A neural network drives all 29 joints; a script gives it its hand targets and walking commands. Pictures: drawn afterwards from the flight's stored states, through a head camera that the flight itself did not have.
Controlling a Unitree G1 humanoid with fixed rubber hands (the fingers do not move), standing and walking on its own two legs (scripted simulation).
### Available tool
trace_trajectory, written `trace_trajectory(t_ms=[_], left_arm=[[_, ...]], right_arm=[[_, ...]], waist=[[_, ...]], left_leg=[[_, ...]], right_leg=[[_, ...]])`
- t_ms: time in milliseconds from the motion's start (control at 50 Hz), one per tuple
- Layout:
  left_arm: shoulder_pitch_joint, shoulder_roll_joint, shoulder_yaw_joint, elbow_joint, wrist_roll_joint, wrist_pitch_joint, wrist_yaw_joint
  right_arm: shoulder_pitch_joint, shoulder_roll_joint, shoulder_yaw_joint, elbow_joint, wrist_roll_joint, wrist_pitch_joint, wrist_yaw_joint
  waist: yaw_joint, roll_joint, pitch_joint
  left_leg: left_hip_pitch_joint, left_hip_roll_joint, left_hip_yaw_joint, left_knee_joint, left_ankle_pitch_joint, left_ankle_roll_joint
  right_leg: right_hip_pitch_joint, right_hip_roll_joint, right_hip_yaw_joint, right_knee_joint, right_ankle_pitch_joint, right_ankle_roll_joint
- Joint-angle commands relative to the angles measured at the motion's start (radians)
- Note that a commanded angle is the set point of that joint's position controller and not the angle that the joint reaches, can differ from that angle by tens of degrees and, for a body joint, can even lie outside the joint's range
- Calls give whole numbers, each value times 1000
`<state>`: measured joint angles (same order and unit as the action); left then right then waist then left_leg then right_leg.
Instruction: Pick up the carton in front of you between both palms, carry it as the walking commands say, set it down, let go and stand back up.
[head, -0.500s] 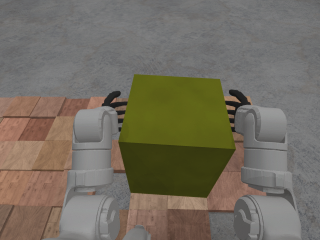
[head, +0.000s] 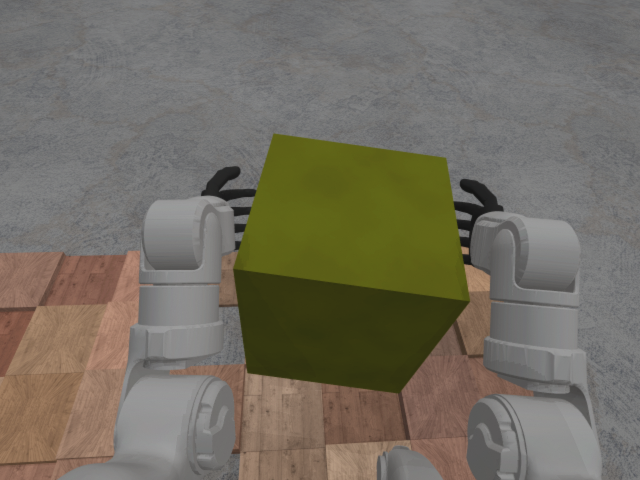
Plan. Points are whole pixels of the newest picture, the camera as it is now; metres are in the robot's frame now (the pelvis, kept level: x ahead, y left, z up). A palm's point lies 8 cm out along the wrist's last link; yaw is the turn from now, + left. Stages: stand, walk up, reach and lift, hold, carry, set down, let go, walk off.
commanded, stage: carry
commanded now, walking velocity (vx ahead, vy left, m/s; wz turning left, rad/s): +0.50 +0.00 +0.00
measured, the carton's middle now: (340, 272) +0.38 +0.00 +0.06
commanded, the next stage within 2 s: none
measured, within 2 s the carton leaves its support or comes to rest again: neither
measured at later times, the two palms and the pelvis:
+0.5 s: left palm (230, 79) +0.66 +0.17 +0.16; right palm (419, 84) +0.68 -0.12 +0.15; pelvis +0.30 +0.00 +0.03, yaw +1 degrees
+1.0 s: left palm out of the picture +0.98 +0.17 +0.18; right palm (400, 2) +0.99 -0.13 +0.17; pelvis +0.61 +0.01 +0.00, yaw +1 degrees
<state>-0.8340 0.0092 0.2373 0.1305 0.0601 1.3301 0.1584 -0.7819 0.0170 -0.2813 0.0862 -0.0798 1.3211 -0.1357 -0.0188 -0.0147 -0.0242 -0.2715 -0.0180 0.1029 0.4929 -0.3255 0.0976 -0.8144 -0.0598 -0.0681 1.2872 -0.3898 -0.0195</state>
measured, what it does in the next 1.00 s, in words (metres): walks ahead: right foot 0.04 m higher, then left foot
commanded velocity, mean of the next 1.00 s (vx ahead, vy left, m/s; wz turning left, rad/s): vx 0.50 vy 0.00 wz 0.00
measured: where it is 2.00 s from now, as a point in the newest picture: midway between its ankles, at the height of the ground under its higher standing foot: (318, 220)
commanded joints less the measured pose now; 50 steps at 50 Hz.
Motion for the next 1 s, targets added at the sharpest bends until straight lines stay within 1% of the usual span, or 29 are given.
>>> trace_trajectory(t_ms=[0, 80, 100, 140, 160, 180, 200, 220, 240, 260, 300, 360, 420, 520, 560, 580, 620, 640, 660, 700, 740, 800, 840, 880, 900, 920, 940, 960, 980], left_arm=[[-611, -1172, -584, 9, -397, -51, -221], [-579, -1210, -590, 40, -383, -101, -244], [-572, -1211, -595, 32, -384, -112, -245], [-574, -1201, -605, -3, -388, -130, -246], [-571, -1199, -611, -27, -394, -138, -249], [-550, -1198, -620, -45, -406, -145, -255], [-560, -1165, -636, -50, -412, -157, -253], [-524, -1185, -651, -52, -435, -155, -255], [-545, -1204, -674, -105, -461, -161, -259], [-598, -1208, -690, -156, -483, -163, -263], [-648, -1235, -733, -220, -530, -158, -266], [-639, -1205, -738, -253, -539, -149, -263], [-605, -1152, -727, -254, -520, -132, -263], [-614, -1050, -699, -234, -494, -82, -261], [-611, -1010, -669, -180, -478, -57, -260], [-650, -996, -657, -160, -480, -42, -261], [-658, -987, -623, -91, -485, -14, -263], [-688, -1003, -590, -69, -484, -3, -261], [-725, -997, -573, -68, -469, 4, -257], [-784, -1030, -537, -54, -456, 19, -250], [-770, -1047, -506, -19, -431, 26, -239], [-745, -1071, -478, 26, -392, 24, -229], [-749, -1081, -468, 33, -380, 16, -229], [-770, -1083, -470, 17, -386, 8, -233], [-774, -1089, -475, 23, -399, 4, -237], [-764, -1096, -472, 45, -410, 1, -242], [-716, -1100, -462, 77, -419, -2, -250], [-695, -1102, -463, 85, -427, -6, -258], [-689, -1107, -466, 102, -436, -12, -266]], right_arm=[[-710, 1086, 583, -17, 439, -33, 267], [-733, 1136, 624, -19, 460, -91, 289], [-736, 1144, 636, -27, 465, -103, 290], [-714, 1146, 659, -46, 471, -125, 285], [-714, 1146, 675, -65, 475, -134, 281], [-719, 1138, 688, -84, 473, -141, 276], [-683, 1142, 686, -81, 472, -137, 271], [-676, 1113, 689, -95, 461, -138, 259], [-677, 1104, 685, -124, 458, -140, 249], [-683, 1090, 678, -150, 446, -144, 239], [-655, 1069, 671, -181, 429, -137, 221], [-609, 1043, 678, -197, 410, -131, 207], [-613, 1015, 700, -221, 410, -120, 200], [-656, 932, 698, -214, 408, -65, 196], [-653, 897, 668, -153, 399, -35, 200], [-673, 878, 651, -110, 386, -26, 200], [-628, 847, 604, -32, 393, -4, 200], [-684, 840, 586, -30, 390, -1, 199], [-729, 876, 585, -47, 419, 7, 204], [-861, 948, 590, -101, 469, 12, 211], [-921, 1001, 585, -111, 509, 18, 222], [-925, 1057, 564, -63, 518, 17, 239], [-941, 1082, 564, -52, 520, 8, 248], [-966, 1091, 574, -66, 523, -2, 246], [-962, 1087, 577, -66, 521, -3, 240], [-937, 1083, 577, -57, 506, -3, 232], [-926, 1060, 569, -46, 483, -2, 225], [-894, 1050, 551, -18, 457, -2, 220], [-861, 1025, 523, 0, 431, 1, 218]], waist=[[-35, 131, -443], [-33, 131, -354], [-21, 147, -354], [56, 206, -454], [118, 160, -537], [143, 43, -605], [126, -278, -696], [120, -211, -691], [127, -157, -617], [103, -47, -573], [73, 24, -521], [75, -31, -498], [96, -96, -488], [114, -104, -455], [73, -49, -458], [43, 45, -503], [-43, 231, -555], [-81, 247, -592], [-87, 133, -551], [-66, 106, -507], [-49, 122, -472], [-33, 168, -428], [4, 173, -396], [53, 184, -387], [91, 164, -411], [123, 82, -477], [178, -10, -538], [180, -176, -560], [113, -302, -542]], left_leg=[[497, 233, -211, -76, 716, 89], [406, 175, -106, -101, 903, 48], [370, 163, -62, -85, 1033, 27], [289, 173, 9, 145, 1285, -10], [190, 148, 45, 345, 1140, -36], [-54, 93, -3, 571, 629, -49], [-359, -112, -63, 905, -127, -109], [-435, -51, -186, 1032, -149, -60], [-493, -11, -197, 1022, -138, -50], [-502, 25, -189, 945, -106, -41], [-451, 67, -182, 767, -60, -52], [-392, 72, -126, 512, -66, -70], [-338, 67, -85, 298, 100, -84], [-197, -4, 1, -3, 329, -82], [6, -15, 58, -181, 427, -68], [293, 67, -16, -85, 495, -16], [721, 308, -374, 42, 677, 104], [801, 370, -559, -8, 442, 197], [710, 348, -534, -35, 306, 186], [581, 319, -479, -42, 211, 161], [477, 274, -406, -92, 55, 130], [397, 238, -329, -130, 33, 115], [232, 195, -215, -168, 110, 79], [114, 200, -143, -161, 212, 47], [91, 192, -93, -67, 329, 21], [86, 146, -6, 141, 475, -11], [-13, 102, 16, 394, 427, -37], [-267, 13, -22, 646, -18, -80], [-451, -69, -96, 816, -180, -89]], right_leg=[[-169, -5, -35, -95, 74, -3], [30, 63, -125, -480, 235, -27], [148, 103, -171, -572, 266, -42], [480, 171, -198, -619, 315, -80], [726, 155, -175, -730, 361, -92], [991, -34, 99, -722, 394, -135], [1188, -286, 623, -827, 461, -338], [1175, -269, 663, -836, 319, -347], [1087, -248, 585, -832, 318, -313], [1018, -238, 515, -837, 297, -272], [870, -212, 421, -871, 210, -231], [802, -205, 312, -887, 274, -232], [803, -181, 213, -888, 372, -214], [810, -106, 83, -769, 431, -146], [752, -58, 14, -618, 386, -100], [556, -19, -14, -471, 373, -48], [39, 48, -9, -149, -213, 15], [-140, 82, 15, -37, -228, 16], [-160, 37, 65, -16, -170, 3], [-151, 7, 83, -46, -110, -3], [-107, 3, 69, -102, -38, 10], [-63, -9, 56, -257, 26, 29], [169, 10, -3, -496, 65, 24], [439, 77, -144, -583, 129, 21], [567, 93, -170, -617, 170, 13], [737, 129, -199, -692, 157, -2], [932, 99, -151, -697, 124, -7], [1074, -118, 265, -793, -100, -64], [1071, -253, 717, -958, 48, -177]])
